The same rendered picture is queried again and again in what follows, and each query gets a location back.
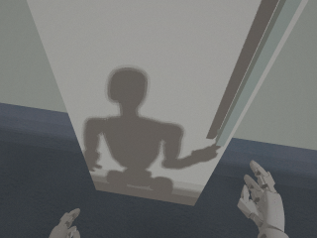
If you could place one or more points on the robot left hand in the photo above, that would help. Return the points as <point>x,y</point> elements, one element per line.
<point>63,230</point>

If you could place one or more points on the fridge door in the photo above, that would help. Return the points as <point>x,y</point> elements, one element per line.
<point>147,84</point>

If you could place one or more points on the robot right hand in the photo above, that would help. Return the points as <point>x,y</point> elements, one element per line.
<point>265,207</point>

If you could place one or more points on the robot right forearm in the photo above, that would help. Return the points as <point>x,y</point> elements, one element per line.
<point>272,233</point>

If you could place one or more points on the handle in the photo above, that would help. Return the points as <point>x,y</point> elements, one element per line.
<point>276,28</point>

